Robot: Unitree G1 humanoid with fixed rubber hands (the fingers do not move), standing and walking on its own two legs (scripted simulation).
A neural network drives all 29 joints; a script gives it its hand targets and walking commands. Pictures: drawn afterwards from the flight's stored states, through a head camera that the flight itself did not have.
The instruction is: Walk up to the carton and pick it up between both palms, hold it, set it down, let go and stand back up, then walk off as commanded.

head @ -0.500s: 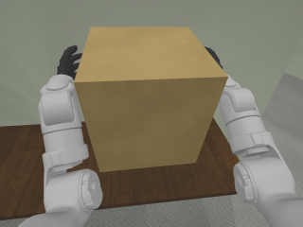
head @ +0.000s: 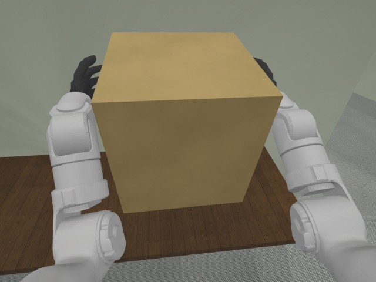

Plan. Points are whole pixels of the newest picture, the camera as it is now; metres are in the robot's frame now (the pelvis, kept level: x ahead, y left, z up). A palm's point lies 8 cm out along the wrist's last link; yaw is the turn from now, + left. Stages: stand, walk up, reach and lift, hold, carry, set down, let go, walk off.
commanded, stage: hold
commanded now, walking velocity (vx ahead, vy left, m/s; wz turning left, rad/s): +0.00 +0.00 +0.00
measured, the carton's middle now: (179, 120) +0.36 +0.00 +0.22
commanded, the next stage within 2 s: none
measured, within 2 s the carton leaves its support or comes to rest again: neither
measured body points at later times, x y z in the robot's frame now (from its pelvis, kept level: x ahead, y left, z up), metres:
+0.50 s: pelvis -0.01 +0.00 +0.00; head -0.08 +0.03 +0.44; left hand +0.37 +0.17 +0.28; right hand +0.37 -0.18 +0.27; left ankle +0.02 +0.12 -0.75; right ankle -0.01 -0.12 -0.75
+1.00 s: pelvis +0.00 +0.00 +0.00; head -0.08 +0.03 +0.44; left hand +0.37 +0.17 +0.28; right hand +0.37 -0.18 +0.27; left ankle +0.02 +0.12 -0.75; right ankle -0.01 -0.12 -0.75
